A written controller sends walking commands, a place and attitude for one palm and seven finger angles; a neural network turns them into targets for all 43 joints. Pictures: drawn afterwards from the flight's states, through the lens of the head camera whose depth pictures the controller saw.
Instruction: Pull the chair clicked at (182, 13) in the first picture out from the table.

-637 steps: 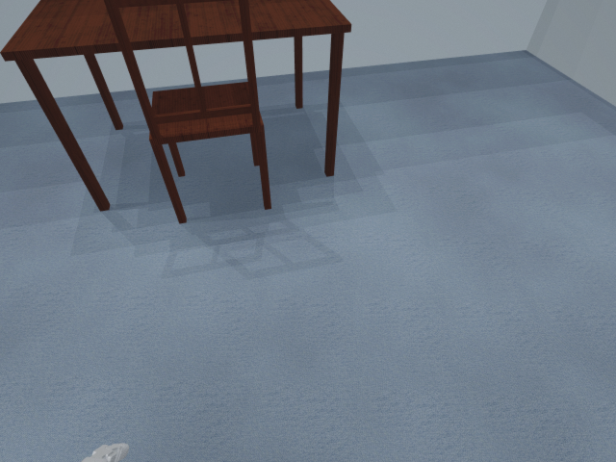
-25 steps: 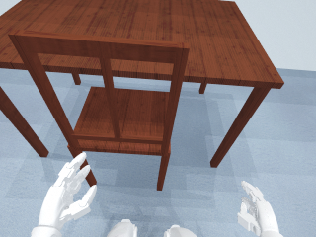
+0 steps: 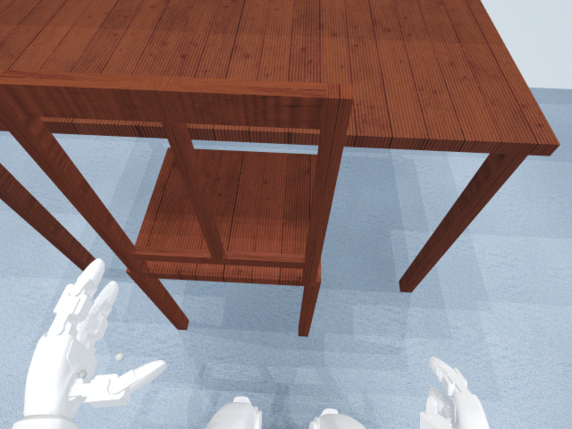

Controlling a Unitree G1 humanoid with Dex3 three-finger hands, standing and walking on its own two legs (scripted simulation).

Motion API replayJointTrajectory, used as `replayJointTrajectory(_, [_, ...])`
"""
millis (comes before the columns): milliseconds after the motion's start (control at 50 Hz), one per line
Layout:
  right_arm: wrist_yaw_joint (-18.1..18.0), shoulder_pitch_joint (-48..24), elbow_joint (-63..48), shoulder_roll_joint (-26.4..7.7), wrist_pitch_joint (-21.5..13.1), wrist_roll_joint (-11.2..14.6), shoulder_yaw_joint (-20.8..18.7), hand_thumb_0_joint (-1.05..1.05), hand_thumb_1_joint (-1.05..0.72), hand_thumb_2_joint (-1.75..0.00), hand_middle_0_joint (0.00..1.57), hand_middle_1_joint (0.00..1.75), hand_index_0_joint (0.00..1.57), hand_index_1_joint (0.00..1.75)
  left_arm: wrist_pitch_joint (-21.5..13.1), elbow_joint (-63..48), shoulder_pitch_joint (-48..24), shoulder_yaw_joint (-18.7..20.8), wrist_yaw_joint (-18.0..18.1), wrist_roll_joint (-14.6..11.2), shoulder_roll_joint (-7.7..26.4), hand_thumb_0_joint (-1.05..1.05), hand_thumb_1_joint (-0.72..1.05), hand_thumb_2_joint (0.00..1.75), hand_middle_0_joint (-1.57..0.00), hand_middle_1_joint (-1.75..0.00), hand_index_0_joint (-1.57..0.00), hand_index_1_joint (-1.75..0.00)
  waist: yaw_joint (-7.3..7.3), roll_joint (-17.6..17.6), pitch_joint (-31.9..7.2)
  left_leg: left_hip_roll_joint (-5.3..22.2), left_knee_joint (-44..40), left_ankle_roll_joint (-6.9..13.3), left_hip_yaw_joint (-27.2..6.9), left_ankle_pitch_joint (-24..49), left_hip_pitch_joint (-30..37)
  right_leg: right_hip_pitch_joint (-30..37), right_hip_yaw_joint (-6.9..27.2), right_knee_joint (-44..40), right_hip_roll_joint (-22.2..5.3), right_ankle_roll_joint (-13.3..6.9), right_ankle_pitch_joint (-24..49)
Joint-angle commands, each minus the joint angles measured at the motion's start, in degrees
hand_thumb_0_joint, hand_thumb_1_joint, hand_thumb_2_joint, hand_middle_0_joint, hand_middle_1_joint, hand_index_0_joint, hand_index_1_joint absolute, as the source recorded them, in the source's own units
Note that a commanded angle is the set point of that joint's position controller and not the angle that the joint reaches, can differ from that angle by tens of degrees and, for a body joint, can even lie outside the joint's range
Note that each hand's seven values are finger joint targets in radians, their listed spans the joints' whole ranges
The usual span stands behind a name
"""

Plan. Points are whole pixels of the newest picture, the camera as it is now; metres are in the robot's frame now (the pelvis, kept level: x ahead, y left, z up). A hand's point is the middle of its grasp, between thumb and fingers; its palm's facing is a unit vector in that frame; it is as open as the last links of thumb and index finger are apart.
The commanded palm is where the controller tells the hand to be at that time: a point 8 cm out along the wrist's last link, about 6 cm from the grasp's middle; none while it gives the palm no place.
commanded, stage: raise the hand toward the chair's back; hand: left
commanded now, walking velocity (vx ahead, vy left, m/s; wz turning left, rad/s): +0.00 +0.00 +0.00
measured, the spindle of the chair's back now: (201, 203) +0.44 +0.15 +0.02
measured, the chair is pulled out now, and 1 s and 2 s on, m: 0.00 0.00 0.00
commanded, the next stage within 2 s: aim the fingers beside a spindle in 1.18 s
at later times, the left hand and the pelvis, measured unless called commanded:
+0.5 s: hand (88, 361) +0.20 +0.25 +0.02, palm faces -0.01 -1.00 -0.02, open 16.8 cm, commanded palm +0.18 +0.31 +0.04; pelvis -0.02 +0.05 -0.01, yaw +0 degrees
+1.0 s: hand (69, 346) +0.22 +0.26 +0.04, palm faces +0.02 -1.00 -0.05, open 16.9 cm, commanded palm +0.19 +0.32 +0.04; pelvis -0.03 +0.06 +0.00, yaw +0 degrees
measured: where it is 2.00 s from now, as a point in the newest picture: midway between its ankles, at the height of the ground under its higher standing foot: outside the picture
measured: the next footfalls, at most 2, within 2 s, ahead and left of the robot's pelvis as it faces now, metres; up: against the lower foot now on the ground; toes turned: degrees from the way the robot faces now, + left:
none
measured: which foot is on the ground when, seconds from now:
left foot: down 0.00-1.00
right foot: down 0.00-1.00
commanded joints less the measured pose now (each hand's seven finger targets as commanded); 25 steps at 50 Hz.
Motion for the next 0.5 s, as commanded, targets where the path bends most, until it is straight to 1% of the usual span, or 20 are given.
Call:
replayJointTrajectory(0, [-0.18,-4.45,-7.45,-8.58,-4.2,-0.35,-3.17,0.0,-0.9,-0.9,0.2,0.3,0.2,0.3,-8.08,-4.44,-1.63,-1.04,-1.37,1.37,5.48,0.0,-0.2,0.43,-0.09,-0.13,-0.09,-0.13,-1.41,-1.55,-8.32,1.22,-1.36,0.25,-4.28,17.7,2.53,4.76,7.42,-5.3,-4.59,5.07,25.28])
replayJointTrajectory(20, [-0.25,-4.1,-7.7,-9.28,-4.52,-0.24,-3.25,0.0,-0.9,-0.9,0.2,0.3,0.2,0.3,-8.63,-4.02,-1.82,-1.16,-2.54,0.89,5.95,0.0,-0.22,0.42,-0.09,-0.12,-0.09,-0.12,-1.41,-1.5,-9.86,1.18,-1.02,0.38,-4.45,17.75,3.41,4.03,7.23,-5.23,-4.36,4.83,23.67])
replayJointTrajectory(40, [-0.35,-4.05,-8.06,-9.69,-4.79,-0.16,-3.23,0.0,-0.9,-0.9,0.2,0.3,0.2,0.3,-8.78,-4.41,-2.09,-1.73,-3.66,0.22,5.66,0.0,-0.24,0.41,-0.09,-0.12,-0.09,-0.12,-1.53,-1.81,-10.84,1.09,-0.31,0.56,-4.41,18.23,3.71,4.71,8.33,-5.5,-4.64,5.36,24.94])
replayJointTrajectory(60, [-0.46,-3.13,-8.41,-10.09,-4.88,0.0,-3.37,0.0,-0.9,-0.9,0.2,0.3,0.2,0.3,-8.76,-5.14,-1.76,0.15,-4.41,-0.59,7.37,0.0,-0.27,0.4,-0.08,-0.12,-0.08,-0.12,-0.76,-1.84,-14.9,0.97,-0.16,0.63,-4.31,18.83,4.17,7.36,9.02,-5.6,-4.88,5.54,26.26])
replayJointTrajectory(80, [-0.62,-2.91,-8.88,-10.23,-5.09,0.24,-3.5,0.0,-0.9,-0.9,0.2,0.3,0.2,0.3,-8.99,-7.3,-2.12,1.16,-4.89,-1.21,8.54,0.0,-0.29,0.39,-0.08,-0.11,-0.08,-0.11,0.0,-0.96,-17.46,0.93,-0.62,0.57,-4.17,19.94,5.28,9.62,9.37,-5.66,-4.99,5.46,27.64])
replayJointTrajectory(100, [-0.7,-2.89,-9.37,-10.19,-5.32,0.23,-3.52,0.0,-0.9,-0.9,0.2,0.3,0.2,0.3,-9.23,-10.64,-2.54,2.3,-4.71,-1.66,9.9,0.0,-0.31,0.38,-0.08,-0.11,-0.08,-0.11,0.94,0.86,-20.61,1.02,-1.33,0.6,-4.1,21.61,7.17,11.18,8.9,-5.39,-4.83,4.95,28.48])
replayJointTrajectory(120, [-0.81,-2.87,-9.76,-9.89,-5.4,0.26,-3.64,0.0,-0.9,-0.9,0.2,0.3,0.2,0.3,-9.27,-12.82,-2.19,3.04,-4.07,-1.89,10.64,0.0,-0.34,0.37,-0.08,-0.11,-0.08,-0.11,1.59,1.67,-22.01,1.14,-2.42,0.55,-4.07,23.43,9.54,11.51,7.62,-5.16,-4.38,4.16,28.26])
replayJointTrajectory(140, [-0.79,-3.43,-9.71,-9.89,-5.33,0.17,-3.65,0.0,-0.9,-0.9,0.2,0.3,0.2,0.3,-9.03,-14.92,-1.93,4.0,-2.92,-1.78,12.0,0.0,-0.36,0.36,-0.07,-0.1,-0.07,-0.1,2.47,3.93,-22.97,1.25,-3.02,0.52,-4.12,25.48,11.75,11.08,6.69,-4.93,-3.85,3.47,28.09])
replayJointTrajectory(160, [-0.74,-3.25,-9.78,-9.31,-5.15,0.11,-3.44,0.0,-0.9,-0.9,0.2,0.3,0.2,0.3,-8.82,-16.61,-1.48,3.27,-1.78,-2.01,10.94,0.0,-0.38,0.35,-0.07,-0.1,-0.07,-0.1,2.48,4.75,-22.7,1.31,-4.17,0.36,-4.28,27.11,13.99,10.59,5.66,-5.21,-3.59,2.99,27.46])
replayJointTrajectory(220, [-0.71,-3.73,-9.34,-8.94,-4.05,-0.05,-3.42,0.0,-0.9,-0.9,0.2,0.3,0.2,0.3,-7.74,-14.85,-1.45,1.98,1.43,-0.94,8.9,0.0,-0.45,0.32,-0.06,-0.09,-0.06,-0.09,1.86,4.26,-17.28,1.99,-5.65,-0.56,-5.38,28.85,15.43,5.34,3.12,-5.12,-2.83,2.45,22.68])
replayJointTrajectory(240, [-0.61,-3.92,-9.11,-9.21,-3.45,-0.22,-3.32,0.0,-0.9,-0.9,0.2,0.3,0.2,0.3,-6.91,-12.34,-2.11,2.14,2.07,-0.12,9.16,0.0,-0.48,0.31,-0.06,-0.08,-0.06,-0.08,1.27,2.6,-15.68,2.19,-5.72,-0.46,-5.88,27.67,14.27,4.02,2.66,-5.13,-2.64,2.47,21.19])
replayJointTrajectory(260, [-0.48,-3.99,-9.19,-9.34,-2.86,-0.18,-3.11,0.0,-0.9,-0.9,0.2,0.3,0.2,0.3,-6.06,-9.57,-2.47,0.5,2.14,0.4,7.48,0.0,-0.5,0.3,-0.06,-0.08,-0.06,-0.08,0.65,2.25,-12.37,2.26,-6.18,-0.84,-6.18,25.52,13.05,2.19,2.02,-5.22,-2.53,2.47,18.87])
replayJointTrajectory(320, [-0.43,-4.21,-10.69,-10.96,-1.56,0.08,-2.52,0.0,-0.9,-0.9,0.2,0.3,0.2,0.3,-3.53,-4.22,-6.02,-1.96,0.41,1.26,7.1,0.0,-0.5,0.3,-0.06,-0.08,-0.06,-0.08,-0.69,0.21,-7.79,2.25,-7.36,-1.33,-7.25,15.92,9.37,-1.45,1.26,-5.9,-2.23,2.35,11.2])
replayJointTrajectory(340, [-0.58,-4.32,-11.21,-11.25,-1.45,0.25,-2.38,0.0,-0.9,-0.9,0.2,0.3,0.2,0.3,-2.82,-3.71,-6.88,-2.02,-0.43,1.18,7.5,0.0,-0.5,0.3,-0.06,-0.08,-0.06,-0.08,-0.5,0.21,-7.84,2.23,-7.73,-1.11,-7.2,14.96,9.58,-1.07,1.51,-6.49,-2.22,2.25,10.56])
replayJointTrajectory(360, [-0.61,-4.01,-11.88,-11.52,-1.46,0.4,-2.22,0.0,-0.9,-0.9,0.2,0.3,0.2,0.3,-2.37,-4.6,-8.0,-2.06,-1.16,0.91,8.1,0.0,-0.5,0.3,-0.06,-0.08,-0.06,-0.08,-0.32,1.64,-8.98,2.25,-8.39,-1.44,-7.49,14.19,10.74,-0.64,1.47,-6.85,-2.23,2.17,9.63])
replayJointTrajectory(380, [-0.72,-3.59,-12.45,-11.71,-1.46,0.46,-2.17,0.0,-0.9,-0.9,0.2,0.3,0.2,0.3,-2.13,-6.05,-8.86,-1.27,-1.48,0.71,9.33,0.0,-0.5,0.3,-0.06,-0.08,-0.06,-0.08,0.17,1.91,-10.85,2.44,-9.11,-1.85,-8.17,14.38,12.36,0.07,1.35,-6.93,-2.15,2.06,9.24])
replayJointTrajectory(400, [-0.73,-3.51,-13.1,-11.66,-1.56,0.42,-1.98,0.0,-0.9,-0.9,0.2,0.3,0.2,0.3,-2.08,-8.29,-9.7,-0.8,-1.66,0.32,10.0,0.0,-0.5,0.3,-0.06,-0.08,-0.06,-0.08,0.74,3.81,-12.6,2.42,-9.66,-2.11,-8.62,14.73,14.09,0.57,1.48,-7.06,-2.2,1.96,9.01])
replayJointTrajectory(440, [-0.73,-3.18,-13.29,-11.54,-1.64,0.25,-1.64,0.0,-0.9,-0.9,0.2,0.3,0.2,0.3,-2.51,-11.57,-10.87,1.27,-0.84,0.12,12.55,0.0,-0.5,0.3,-0.06,-0.08,-0.06,-0.08,1.38,5.06,-14.8,2.61,-10.36,-2.49,-9.33,15.83,16.42,1.46,1.66,-7.04,-2.02,1.81,9.12])
replayJointTrajectory(460, [-0.68,-3.25,-13.47,-11.19,-1.71,0.13,-1.47,0.0,-0.9,-0.9,0.2,0.3,0.2,0.3,-3.08,-13.74,-11.63,1.34,-0.22,-0.05,12.49,0.0,-0.5,0.3,-0.06,-0.08,-0.06,-0.08,1.5,6.03,-15.45,2.74,-10.95,-2.82,-9.78,15.67,17.75,1.34,1.51,-7.08,-2.02,1.78,8.88])
replayJointTrajectory(480, [-0.72,-3.15,-13.24,-11.04,-1.78,0.03,-1.33,0.0,-0.9,-0.9,0.2,0.3,0.2,0.3,-3.67,-14.05,-11.85,1.52,0.51,-0.05,12.39,0.0,-0.5,0.3,-0.06,-0.08,-0.06,-0.08,1.4,5.59,-14.79,3.08,-11.5,-3.22,-10.65,15.29,18.46,0.51,1.37,-6.88,-1.98,1.8,8.53])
